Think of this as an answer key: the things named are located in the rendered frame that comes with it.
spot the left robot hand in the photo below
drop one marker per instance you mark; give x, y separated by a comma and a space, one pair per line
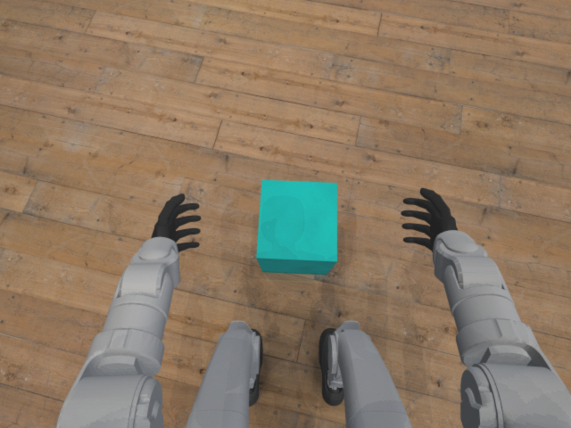
167, 223

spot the right robot shin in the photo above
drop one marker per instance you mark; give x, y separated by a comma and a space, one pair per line
331, 380

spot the carton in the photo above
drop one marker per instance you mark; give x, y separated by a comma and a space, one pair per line
297, 227

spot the robot left forearm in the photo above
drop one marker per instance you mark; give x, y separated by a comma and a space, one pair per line
131, 339

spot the robot left upper arm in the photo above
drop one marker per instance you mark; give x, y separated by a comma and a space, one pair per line
116, 401

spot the robot right thigh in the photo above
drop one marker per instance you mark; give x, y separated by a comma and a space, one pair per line
370, 396

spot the right robot hand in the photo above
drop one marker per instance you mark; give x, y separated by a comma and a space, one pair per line
439, 218

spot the robot right upper arm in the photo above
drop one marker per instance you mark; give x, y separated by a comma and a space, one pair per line
510, 396

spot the robot right forearm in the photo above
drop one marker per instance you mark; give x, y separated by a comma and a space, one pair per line
489, 327

